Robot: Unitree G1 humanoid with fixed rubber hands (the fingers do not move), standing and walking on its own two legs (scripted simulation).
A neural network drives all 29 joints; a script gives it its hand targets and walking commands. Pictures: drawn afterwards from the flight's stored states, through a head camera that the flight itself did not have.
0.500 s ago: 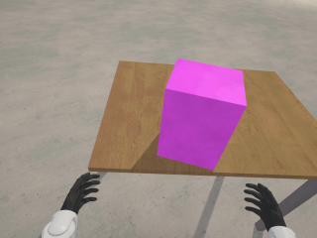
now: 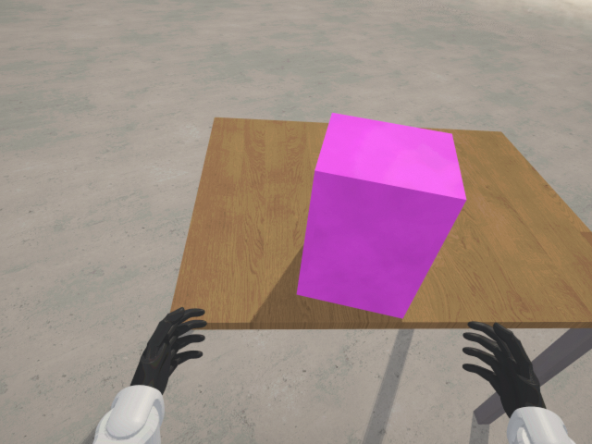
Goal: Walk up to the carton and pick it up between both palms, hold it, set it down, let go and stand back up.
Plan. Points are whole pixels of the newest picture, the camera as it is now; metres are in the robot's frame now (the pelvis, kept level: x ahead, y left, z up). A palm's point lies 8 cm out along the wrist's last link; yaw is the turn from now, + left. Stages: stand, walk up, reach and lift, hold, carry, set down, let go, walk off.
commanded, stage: reach and lift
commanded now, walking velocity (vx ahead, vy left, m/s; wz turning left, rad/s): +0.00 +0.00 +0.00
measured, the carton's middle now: (368, 219) +0.46 -0.14 +0.06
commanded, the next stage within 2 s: none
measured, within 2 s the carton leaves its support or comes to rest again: neither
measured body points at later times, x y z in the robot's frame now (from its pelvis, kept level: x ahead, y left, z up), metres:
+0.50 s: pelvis +0.00 +0.00 +0.00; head -0.02 +0.03 +0.45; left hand +0.28 +0.16 +0.06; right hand +0.24 -0.26 +0.08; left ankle +0.07 +0.01 -0.73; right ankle +0.02 -0.20 -0.73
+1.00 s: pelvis +0.01 -0.01 +0.00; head +0.01 +0.01 +0.45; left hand +0.34 +0.13 +0.10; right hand +0.30 -0.26 +0.11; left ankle +0.07 +0.00 -0.73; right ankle +0.02 -0.20 -0.73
